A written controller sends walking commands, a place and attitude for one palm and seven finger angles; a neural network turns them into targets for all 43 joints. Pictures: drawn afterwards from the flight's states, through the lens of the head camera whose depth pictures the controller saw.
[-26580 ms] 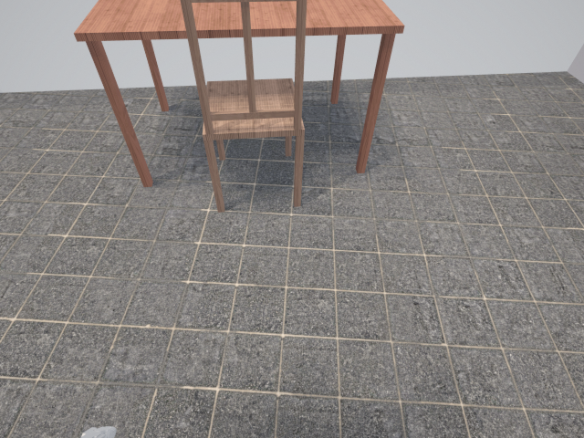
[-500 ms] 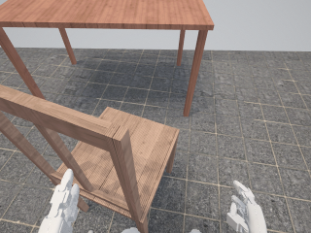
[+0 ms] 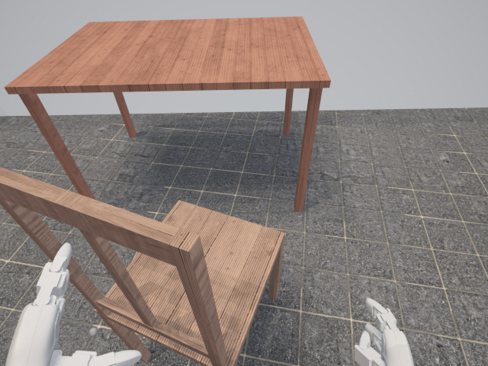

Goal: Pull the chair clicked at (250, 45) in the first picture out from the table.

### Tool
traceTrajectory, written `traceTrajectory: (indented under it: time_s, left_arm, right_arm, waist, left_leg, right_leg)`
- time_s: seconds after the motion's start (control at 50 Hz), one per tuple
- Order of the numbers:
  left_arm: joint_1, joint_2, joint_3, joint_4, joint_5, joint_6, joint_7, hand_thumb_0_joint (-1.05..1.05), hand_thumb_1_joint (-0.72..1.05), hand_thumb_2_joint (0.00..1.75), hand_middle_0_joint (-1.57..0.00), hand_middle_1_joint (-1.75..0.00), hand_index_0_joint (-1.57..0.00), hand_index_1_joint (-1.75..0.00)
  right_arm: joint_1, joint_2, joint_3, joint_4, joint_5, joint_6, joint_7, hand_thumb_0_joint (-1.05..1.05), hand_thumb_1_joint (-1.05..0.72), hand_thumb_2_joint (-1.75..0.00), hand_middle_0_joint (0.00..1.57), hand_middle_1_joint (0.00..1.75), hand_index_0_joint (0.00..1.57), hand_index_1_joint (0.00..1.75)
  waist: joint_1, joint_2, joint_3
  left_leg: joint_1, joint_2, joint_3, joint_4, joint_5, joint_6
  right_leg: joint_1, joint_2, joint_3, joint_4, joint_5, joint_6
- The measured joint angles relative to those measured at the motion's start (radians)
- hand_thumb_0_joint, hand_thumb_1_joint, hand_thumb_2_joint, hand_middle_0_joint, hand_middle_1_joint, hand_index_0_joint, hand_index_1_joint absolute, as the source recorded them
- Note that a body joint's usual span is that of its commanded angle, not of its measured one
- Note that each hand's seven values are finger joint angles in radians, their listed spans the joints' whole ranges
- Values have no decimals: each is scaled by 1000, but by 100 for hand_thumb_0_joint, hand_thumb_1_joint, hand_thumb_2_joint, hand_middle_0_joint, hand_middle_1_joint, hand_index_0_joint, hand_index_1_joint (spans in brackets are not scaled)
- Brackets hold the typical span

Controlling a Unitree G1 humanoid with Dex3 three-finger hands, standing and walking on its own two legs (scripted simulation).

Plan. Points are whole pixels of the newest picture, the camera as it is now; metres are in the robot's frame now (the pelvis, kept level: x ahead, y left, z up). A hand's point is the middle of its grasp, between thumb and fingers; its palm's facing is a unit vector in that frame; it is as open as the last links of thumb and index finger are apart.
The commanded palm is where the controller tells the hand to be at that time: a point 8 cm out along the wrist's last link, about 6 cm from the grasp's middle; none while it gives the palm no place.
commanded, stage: draw the hand back to the body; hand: left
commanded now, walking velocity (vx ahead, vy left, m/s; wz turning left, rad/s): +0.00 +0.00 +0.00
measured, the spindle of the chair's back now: (126, 284) +0.27 +0.26 -0.04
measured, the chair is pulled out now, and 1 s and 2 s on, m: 0.58 0.58 0.58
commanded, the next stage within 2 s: step back with the hand held close in 0.80 s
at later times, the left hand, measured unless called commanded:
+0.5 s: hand (39, 233) +0.21 +0.27 +0.20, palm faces +0.50 -0.76 -0.42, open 8.4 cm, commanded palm +0.16 +0.30 +0.20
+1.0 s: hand (47, 232) +0.22 +0.26 +0.19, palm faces +0.44 -0.79 -0.43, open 7.4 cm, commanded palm +0.16 +0.30 +0.20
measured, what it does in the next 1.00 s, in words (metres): stands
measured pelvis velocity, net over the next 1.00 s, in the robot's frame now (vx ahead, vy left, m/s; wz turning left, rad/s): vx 0.01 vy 0.00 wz -0.02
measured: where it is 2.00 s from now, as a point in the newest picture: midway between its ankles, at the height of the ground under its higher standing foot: outside the picture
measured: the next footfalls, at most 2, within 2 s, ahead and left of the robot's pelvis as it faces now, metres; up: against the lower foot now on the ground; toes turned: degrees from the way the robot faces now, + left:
none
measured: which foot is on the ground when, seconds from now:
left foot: down 0.00-1.00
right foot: down 0.00-1.00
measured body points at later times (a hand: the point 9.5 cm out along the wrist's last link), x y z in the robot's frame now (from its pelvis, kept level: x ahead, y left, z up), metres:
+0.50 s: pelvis +0.02 +0.00 +0.03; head +0.00 -0.03 +0.47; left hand +0.18 +0.30 +0.22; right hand +0.21 -0.21 -0.06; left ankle -0.02 +0.13 -0.71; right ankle +0.01 -0.12 -0.72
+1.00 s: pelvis +0.01 +0.00 +0.03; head +0.00 -0.02 +0.48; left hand +0.19 +0.30 +0.22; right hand +0.19 -0.22 -0.06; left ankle -0.02 +0.13 -0.71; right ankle +0.01 -0.12 -0.72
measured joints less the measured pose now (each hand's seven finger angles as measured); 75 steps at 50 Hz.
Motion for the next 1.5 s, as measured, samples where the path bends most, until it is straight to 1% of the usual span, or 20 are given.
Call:
traceTrajectory:
  time_s: [0.08,0.18,0.3,0.4,0.46,0.5,0.56,0.6,0.78,0.94,0.96,1.06,1.18,1.28,1.38,1.5]
  left_arm:
    - [-42,5,34,10,1,-10,5,-1,-2,45,-8,-11,-8,-11]
    - [-91,16,81,12,-1,-31,-2,-1,16,54,-10,-15,-11,-15]
    - [-151,28,136,42,-7,-35,-10,0,37,64,-14,-19,-16,-21]
    - [-249,42,196,56,-16,-42,-4,0,55,73,-16,-23,-18,-25]
    - [-314,51,237,78,-22,-55,-6,0,66,78,-18,-25,-19,-26]
    - [-338,50,256,93,-27,-63,-9,0,72,81,-18,-26,-19,-27]
    - [-339,41,259,106,-32,-66,-19,0,79,85,-19,-28,-20,-28]
    - [-326,32,256,98,-29,-68,-18,1,82,86,-18,-28,-20,-29]
    - [-306,35,249,79,-25,-75,-26,1,88,89,-16,-28,-21,-30]
    - [-312,38,247,83,-23,-74,-27,1,89,90,-16,-28,-21,-30]
    - [-316,38,250,82,-25,-76,-31,1,89,90,-17,-28,-21,-30]
    - [-297,46,279,69,-20,-124,-28,1,89,90,-17,-28,-21,-30]
    - [-234,74,284,11,-16,-143,-23,1,89,90,-16,-28,-21,-30]
    - [-217,105,289,-3,-17,-148,-23,1,89,90,-16,-28,-21,-30]
    - [-210,117,296,-6,-19,-140,-17,1,89,90,-18,-28,-21,-30]
    - [-198,109,288,-26,-17,-139,-9,1,89,90,-20,-29,-21,-30]
  right_arm:
    - [-14,-10,1,26,-6,-19,12,2,-90,-90,21,30,20,30]
    - [-33,-14,-3,57,-14,-30,29,2,-90,-90,21,30,20,30]
    - [-48,-16,-4,84,-21,-30,42,2,-90,-90,21,30,20,30]
    - [-55,-21,1,111,-27,-32,50,2,-90,-90,21,30,20,30]
    - [-63,-22,2,123,-28,-25,57,2,-90,-90,21,30,20,30]
    - [-69,-21,1,127,-28,-17,65,2,-90,-90,21,30,20,30]
    - [-72,-21,-5,125,-27,-3,75,2,-90,-90,21,30,20,30]
    - [-68,-22,-11,121,-27,3,78,2,-90,-90,21,30,20,30]
    - [-51,-35,-27,128,-24,15,73,2,-90,-90,21,30,20,30]
    - [-56,-28,-24,127,-24,13,74,2,-90,-90,21,30,20,30]
    - [-57,-28,-20,120,-23,18,75,2,-90,-90,21,30,20,30]
    - [-85,-28,-15,85,-30,63,74,2,-90,-90,21,30,20,30]
    - [-98,-33,-35,60,-32,101,62,2,-90,-90,21,30,20,30]
    - [-103,-27,-44,57,-26,124,56,2,-90,-90,21,30,20,30]
    - [-102,-16,-41,49,-22,131,56,2,-90,-90,21,30,20,30]
    - [-89,-13,-30,40,-22,116,55,2,-90,-90,21,30,20,30]
  waist:
    - [3,-3,25]
    - [11,-5,45]
    - [27,-3,71]
    - [37,0,86]
    - [35,1,92]
    - [28,1,93]
    - [17,1,95]
    - [13,0,95]
    - [15,-3,99]
    - [14,-4,99]
    - [12,-4,98]
    - [-16,-17,102]
    - [-32,-29,105]
    - [-38,-39,103]
    - [-40,-54,101]
    - [-28,-71,103]
  left_leg:
    - [83,-2,4,-87,34,0]
    - [163,-4,11,-178,68,1]
    - [222,-2,14,-247,95,1]
    - [254,-3,12,-284,112,0]
    - [267,-2,13,-301,120,-1]
    - [272,-1,17,-312,125,-1]
    - [275,1,25,-326,131,-1]
    - [277,2,29,-332,133,0]
    - [284,3,34,-341,137,2]
    - [286,1,37,-346,142,4]
    - [277,2,35,-340,142,5]
    - [206,0,30,-315,147,8]
    - [152,-20,38,-314,168,17]
    - [121,-29,40,-302,177,22]
    - [90,-30,40,-280,185,22]
    - [44,-23,36,-241,191,18]
  right_leg:
    - [79,-1,2,-79,30,1]
    - [150,-3,8,-153,56,3]
    - [205,-1,9,-214,80,2]
    - [236,-1,6,-247,92,2]
    - [247,0,7,-261,99,1]
    - [248,1,11,-267,103,1]
    - [247,3,18,-278,110,1]
    - [247,5,22,-284,114,1]
    - [256,6,27,-300,123,3]
    - [257,4,30,-303,129,5]
    - [253,5,27,-305,130,6]
    - [194,3,23,-304,148,10]
    - [131,-16,33,-287,160,21]
    - [99,-26,35,-271,168,25]
    - [71,-27,36,-254,178,24]
    - [36,-19,32,-236,195,18]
